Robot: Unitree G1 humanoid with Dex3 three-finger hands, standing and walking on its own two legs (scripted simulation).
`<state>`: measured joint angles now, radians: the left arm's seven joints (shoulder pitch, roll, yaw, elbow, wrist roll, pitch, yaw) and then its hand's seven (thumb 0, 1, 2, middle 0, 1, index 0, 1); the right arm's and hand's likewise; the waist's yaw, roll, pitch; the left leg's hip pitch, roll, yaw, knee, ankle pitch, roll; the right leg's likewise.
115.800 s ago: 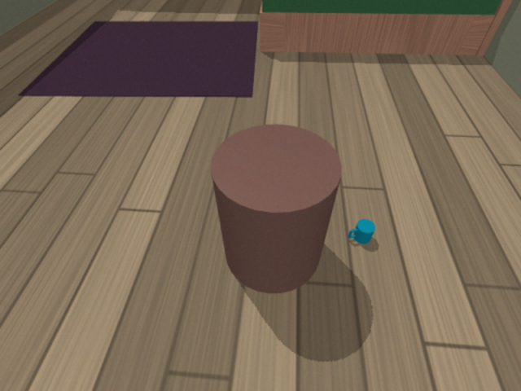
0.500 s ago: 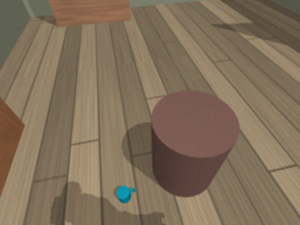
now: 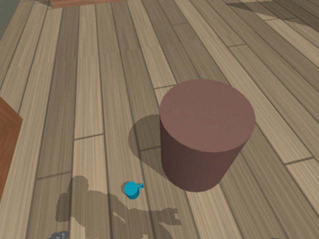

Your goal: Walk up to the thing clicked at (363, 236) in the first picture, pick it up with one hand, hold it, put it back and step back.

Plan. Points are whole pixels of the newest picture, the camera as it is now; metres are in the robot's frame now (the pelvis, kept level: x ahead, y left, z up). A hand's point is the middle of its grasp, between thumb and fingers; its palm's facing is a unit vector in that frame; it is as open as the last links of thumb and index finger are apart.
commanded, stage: step back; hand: left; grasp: from above
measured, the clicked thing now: (134, 189) +0.46 +0.20 -0.73
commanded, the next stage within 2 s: none
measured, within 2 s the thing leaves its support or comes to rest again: neither
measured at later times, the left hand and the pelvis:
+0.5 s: hand out of the picture +0.03 +0.31 -0.17, palm faces -0.10 -0.92 -0.37, open 7.3 cm; pelvis -0.09 +0.05 -0.01, yaw -5 degrees
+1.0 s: hand out of the picture -0.08 +0.30 -0.16, palm faces -0.03 -0.92 -0.38, open 7.4 cm; pelvis -0.23 +0.04 -0.02, yaw -1 degrees
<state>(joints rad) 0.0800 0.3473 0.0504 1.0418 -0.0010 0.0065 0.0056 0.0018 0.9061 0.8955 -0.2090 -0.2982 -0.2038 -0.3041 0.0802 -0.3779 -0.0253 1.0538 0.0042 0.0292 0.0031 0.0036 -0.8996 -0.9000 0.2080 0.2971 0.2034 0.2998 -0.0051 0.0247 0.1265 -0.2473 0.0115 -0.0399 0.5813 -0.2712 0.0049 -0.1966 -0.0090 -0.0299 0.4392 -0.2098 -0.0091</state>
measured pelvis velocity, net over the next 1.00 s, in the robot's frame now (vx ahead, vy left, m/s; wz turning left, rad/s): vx -0.23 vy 0.04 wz -0.01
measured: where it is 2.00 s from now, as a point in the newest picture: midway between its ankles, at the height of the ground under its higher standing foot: outside the picture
